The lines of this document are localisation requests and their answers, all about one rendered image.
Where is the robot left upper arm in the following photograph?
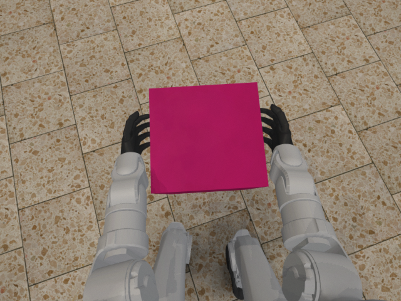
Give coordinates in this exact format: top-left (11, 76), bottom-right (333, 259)
top-left (83, 258), bottom-right (159, 301)

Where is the robot left shin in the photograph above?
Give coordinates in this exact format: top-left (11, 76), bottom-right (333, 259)
top-left (160, 222), bottom-right (187, 241)

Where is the left robot hand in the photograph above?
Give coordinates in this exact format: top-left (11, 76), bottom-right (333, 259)
top-left (121, 111), bottom-right (150, 155)

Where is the robot right foot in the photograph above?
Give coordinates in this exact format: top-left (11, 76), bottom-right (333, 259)
top-left (226, 245), bottom-right (244, 300)

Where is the right robot hand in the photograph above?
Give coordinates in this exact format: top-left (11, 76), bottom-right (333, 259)
top-left (260, 104), bottom-right (293, 153)

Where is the carton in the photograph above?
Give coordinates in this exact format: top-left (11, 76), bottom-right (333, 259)
top-left (149, 82), bottom-right (269, 194)

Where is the robot right upper arm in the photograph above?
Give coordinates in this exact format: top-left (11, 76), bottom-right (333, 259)
top-left (282, 249), bottom-right (386, 301)

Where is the robot right forearm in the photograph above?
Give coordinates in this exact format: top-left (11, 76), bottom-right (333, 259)
top-left (269, 144), bottom-right (363, 296)

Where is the robot left forearm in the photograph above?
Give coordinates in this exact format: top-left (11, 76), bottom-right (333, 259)
top-left (83, 152), bottom-right (148, 296)

